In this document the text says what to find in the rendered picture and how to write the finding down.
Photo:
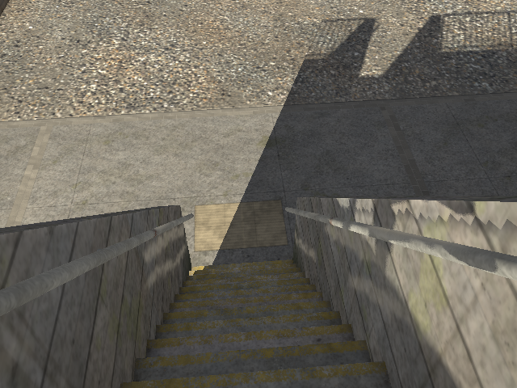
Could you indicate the stairs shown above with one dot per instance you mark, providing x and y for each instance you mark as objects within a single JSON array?
[{"x": 254, "y": 325}]

